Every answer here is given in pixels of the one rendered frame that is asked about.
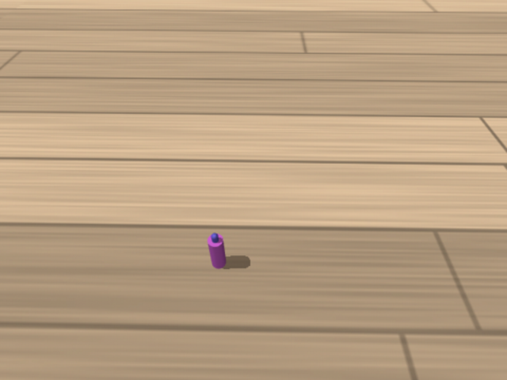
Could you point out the bottle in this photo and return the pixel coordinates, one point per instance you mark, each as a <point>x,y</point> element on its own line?
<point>216,249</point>

